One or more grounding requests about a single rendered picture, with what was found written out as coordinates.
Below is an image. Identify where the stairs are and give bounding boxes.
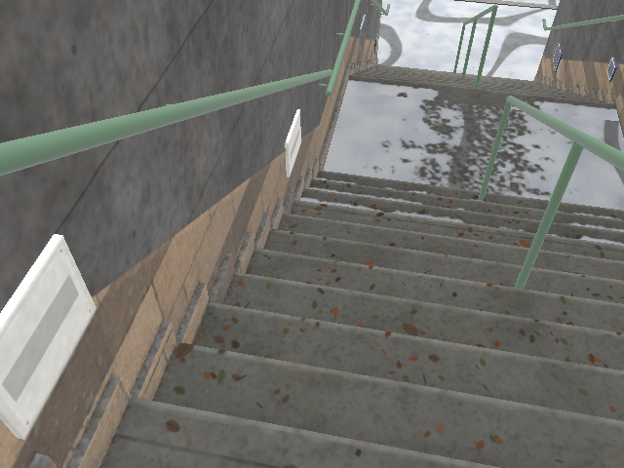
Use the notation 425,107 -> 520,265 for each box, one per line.
99,171 -> 624,468
353,64 -> 605,102

